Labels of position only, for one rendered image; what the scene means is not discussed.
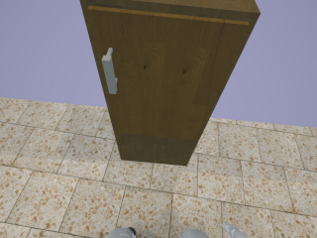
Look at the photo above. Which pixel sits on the left robot thigh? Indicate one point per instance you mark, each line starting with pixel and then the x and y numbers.
pixel 121 232

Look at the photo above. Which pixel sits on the cupboard door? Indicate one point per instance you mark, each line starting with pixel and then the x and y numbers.
pixel 169 67

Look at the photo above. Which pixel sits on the right robot hand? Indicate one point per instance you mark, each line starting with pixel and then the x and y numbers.
pixel 233 230

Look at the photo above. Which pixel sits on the handle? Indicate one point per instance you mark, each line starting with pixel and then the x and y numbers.
pixel 109 72

